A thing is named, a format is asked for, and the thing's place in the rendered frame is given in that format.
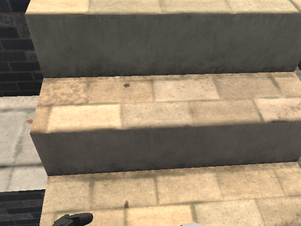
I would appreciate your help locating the robot left hand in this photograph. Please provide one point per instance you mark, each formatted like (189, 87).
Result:
(81, 219)

